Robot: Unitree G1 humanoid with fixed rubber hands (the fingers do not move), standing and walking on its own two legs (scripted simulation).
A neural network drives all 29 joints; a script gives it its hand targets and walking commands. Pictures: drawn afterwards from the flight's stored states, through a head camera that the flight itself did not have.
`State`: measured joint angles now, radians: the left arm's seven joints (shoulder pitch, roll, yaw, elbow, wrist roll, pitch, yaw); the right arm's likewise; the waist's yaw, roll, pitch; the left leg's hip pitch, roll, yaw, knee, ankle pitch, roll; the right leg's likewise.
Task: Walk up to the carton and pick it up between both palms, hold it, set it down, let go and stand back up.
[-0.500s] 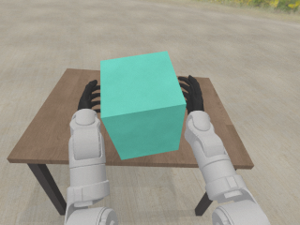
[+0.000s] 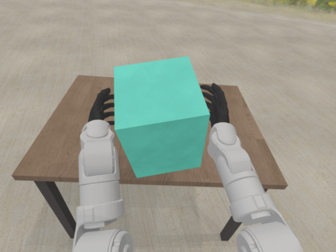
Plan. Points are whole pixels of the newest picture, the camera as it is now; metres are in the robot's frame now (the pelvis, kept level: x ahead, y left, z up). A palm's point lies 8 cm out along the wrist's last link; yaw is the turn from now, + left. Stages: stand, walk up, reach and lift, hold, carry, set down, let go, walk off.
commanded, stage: hold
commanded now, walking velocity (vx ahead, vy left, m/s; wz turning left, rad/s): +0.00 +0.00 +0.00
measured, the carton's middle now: (160, 121) +0.42 +0.01 +0.13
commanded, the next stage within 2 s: none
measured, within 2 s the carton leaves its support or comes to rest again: neither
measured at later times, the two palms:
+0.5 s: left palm (100, 124) +0.35 +0.14 +0.17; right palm (219, 121) +0.36 -0.12 +0.18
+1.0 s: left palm (100, 124) +0.36 +0.14 +0.18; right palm (220, 121) +0.36 -0.12 +0.18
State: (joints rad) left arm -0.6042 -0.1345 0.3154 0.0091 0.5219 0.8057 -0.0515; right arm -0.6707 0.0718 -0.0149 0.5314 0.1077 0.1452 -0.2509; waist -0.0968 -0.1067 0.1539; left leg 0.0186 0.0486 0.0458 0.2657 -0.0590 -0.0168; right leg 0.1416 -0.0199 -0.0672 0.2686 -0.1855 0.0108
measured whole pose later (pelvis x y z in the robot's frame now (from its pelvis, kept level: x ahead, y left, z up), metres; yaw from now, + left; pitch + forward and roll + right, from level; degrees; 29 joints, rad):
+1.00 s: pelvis +0.00 +0.00 +0.00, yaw +0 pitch -14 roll +0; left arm -0.59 -0.14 0.32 -0.02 0.53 0.81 -0.07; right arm -0.65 0.07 0.01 0.52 0.13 0.15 -0.26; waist -0.11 -0.11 0.16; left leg 0.04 0.05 0.05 0.27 -0.06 -0.02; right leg 0.16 -0.02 -0.07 0.27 -0.19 0.01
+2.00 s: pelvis +0.00 +0.00 +0.00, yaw +0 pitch -14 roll +0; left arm -0.59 -0.14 0.32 0.00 0.53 0.80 -0.07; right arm -0.65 0.07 0.00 0.53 0.12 0.14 -0.26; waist -0.10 -0.11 0.16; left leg 0.04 0.05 0.05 0.27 -0.06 -0.02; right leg 0.16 -0.02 -0.06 0.27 -0.19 0.01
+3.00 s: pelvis +0.00 +0.00 +0.00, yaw +0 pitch -13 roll +0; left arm -0.60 -0.14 0.32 0.02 0.53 0.80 -0.06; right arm -0.66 0.07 -0.01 0.54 0.11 0.14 -0.26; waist -0.10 -0.11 0.16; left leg 0.03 0.05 0.05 0.26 -0.06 -0.02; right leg 0.14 -0.02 -0.07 0.27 -0.19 0.01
